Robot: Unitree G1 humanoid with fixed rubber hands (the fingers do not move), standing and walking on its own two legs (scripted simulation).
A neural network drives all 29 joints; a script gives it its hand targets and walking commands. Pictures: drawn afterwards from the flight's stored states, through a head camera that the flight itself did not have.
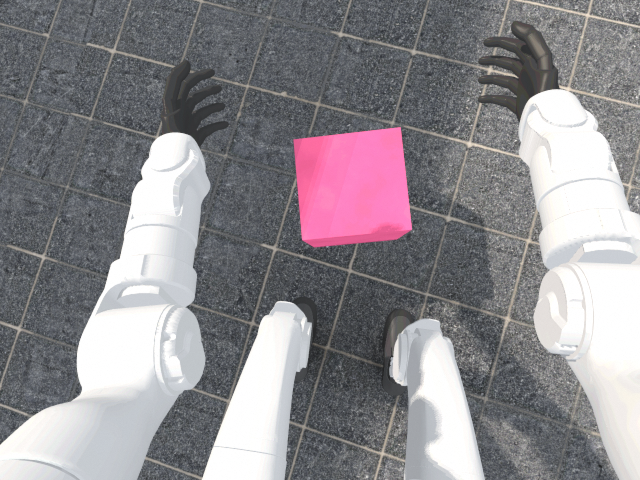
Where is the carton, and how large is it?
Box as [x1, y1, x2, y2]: [293, 127, 411, 246]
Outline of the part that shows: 400,127 293,139 302,239 313,246 324,246 396,239 411,229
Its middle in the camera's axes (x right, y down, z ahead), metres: +0.07 -0.09 +0.87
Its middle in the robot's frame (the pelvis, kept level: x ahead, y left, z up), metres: +0.49 +0.04 -0.51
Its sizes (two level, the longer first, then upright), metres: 0.210 0.200 0.250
